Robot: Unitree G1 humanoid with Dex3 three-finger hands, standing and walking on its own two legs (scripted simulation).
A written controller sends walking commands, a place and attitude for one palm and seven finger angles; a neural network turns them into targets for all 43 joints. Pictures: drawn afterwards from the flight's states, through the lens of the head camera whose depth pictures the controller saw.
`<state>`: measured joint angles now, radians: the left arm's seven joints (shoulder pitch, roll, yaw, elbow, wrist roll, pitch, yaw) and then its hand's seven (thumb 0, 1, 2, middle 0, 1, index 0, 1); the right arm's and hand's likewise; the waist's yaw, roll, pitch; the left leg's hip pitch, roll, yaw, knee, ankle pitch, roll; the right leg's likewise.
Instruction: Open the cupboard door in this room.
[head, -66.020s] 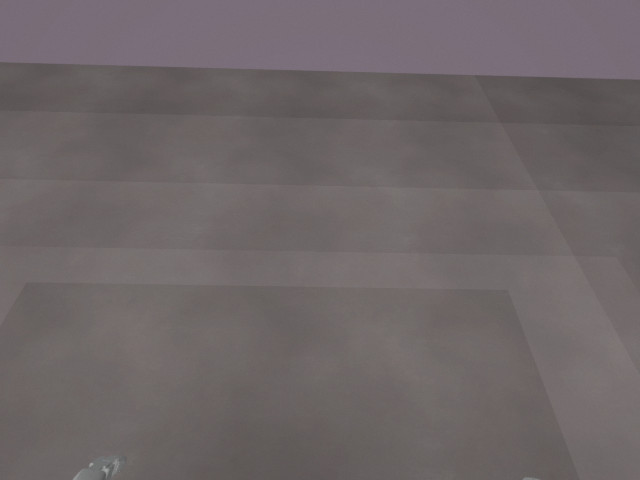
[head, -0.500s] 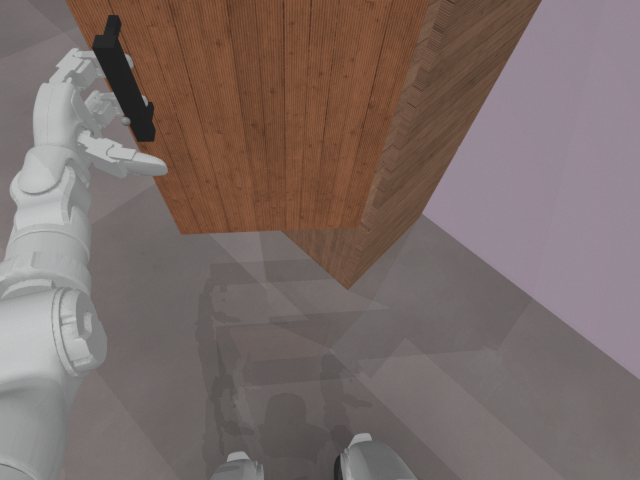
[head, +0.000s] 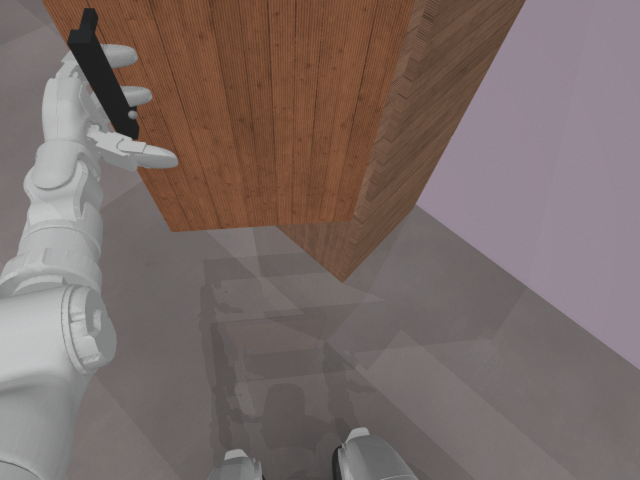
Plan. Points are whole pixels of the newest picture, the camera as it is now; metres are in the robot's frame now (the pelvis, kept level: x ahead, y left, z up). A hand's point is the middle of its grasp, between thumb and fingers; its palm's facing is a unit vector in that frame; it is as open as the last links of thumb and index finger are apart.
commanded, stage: slide the fingers in behind the handle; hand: left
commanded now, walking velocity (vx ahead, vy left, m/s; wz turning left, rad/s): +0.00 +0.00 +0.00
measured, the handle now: (111, 79) +0.58 +0.19 +0.11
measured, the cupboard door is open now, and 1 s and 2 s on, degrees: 49 50 79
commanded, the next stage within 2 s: close the thumb around the handle in 0.42 s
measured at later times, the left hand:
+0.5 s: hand (134, 115) +0.53 +0.16 +0.10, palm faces +0.00 -1.00 -0.01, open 14.1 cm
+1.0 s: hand (134, 120) +0.53 +0.16 +0.10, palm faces +0.01 -1.00 -0.02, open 8.2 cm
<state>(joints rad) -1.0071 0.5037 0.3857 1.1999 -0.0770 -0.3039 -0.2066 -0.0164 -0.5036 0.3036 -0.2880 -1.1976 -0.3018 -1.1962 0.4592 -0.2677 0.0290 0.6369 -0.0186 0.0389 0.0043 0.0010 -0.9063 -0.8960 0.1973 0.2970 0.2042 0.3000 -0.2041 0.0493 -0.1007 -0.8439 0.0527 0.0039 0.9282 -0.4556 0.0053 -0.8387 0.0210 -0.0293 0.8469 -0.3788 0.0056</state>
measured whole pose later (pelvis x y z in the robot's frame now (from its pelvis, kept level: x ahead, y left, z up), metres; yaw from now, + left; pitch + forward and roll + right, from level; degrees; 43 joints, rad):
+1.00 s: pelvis +0.01 +0.00 +0.00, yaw +2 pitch +21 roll -3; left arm -0.96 0.43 0.30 1.16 -0.11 -0.32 -0.16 -0.01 0.37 0.68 -0.32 -1.29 -0.32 -1.29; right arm 0.44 -0.26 0.01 0.67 -0.02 0.03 0.02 0.00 -0.91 -0.90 0.20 0.30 0.20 0.30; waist -0.16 0.05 -0.11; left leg -0.80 0.04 -0.02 0.90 -0.46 0.00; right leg -0.79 0.01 -0.05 0.83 -0.40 0.00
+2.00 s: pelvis +0.01 -0.01 +0.03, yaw +0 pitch +9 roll +0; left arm -0.12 -0.04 0.03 0.24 -0.06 -0.15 0.31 0.03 0.68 0.74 -0.37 -1.29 -0.37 -1.31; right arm 0.22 -0.19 0.00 0.55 -0.02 0.04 0.02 0.01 -0.91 -0.90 0.19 0.30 0.20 0.30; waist -0.04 0.04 -0.12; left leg -0.47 0.04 0.04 0.73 -0.41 -0.01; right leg -0.51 0.01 0.00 0.73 -0.38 -0.01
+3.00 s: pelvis -0.02 -0.03 +0.02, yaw +4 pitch +4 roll +0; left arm -0.09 -0.12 -0.25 0.19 0.06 -0.08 0.59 0.00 -0.27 0.40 -0.33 -1.21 -0.32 -1.21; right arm 0.17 -0.18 0.00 0.62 -0.05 0.02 0.00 0.01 -0.91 -0.90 0.20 0.30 0.20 0.30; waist 0.00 0.05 -0.08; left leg -0.45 0.02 -0.03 0.78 -0.39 -0.03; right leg -0.47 -0.01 -0.06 0.78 -0.38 -0.03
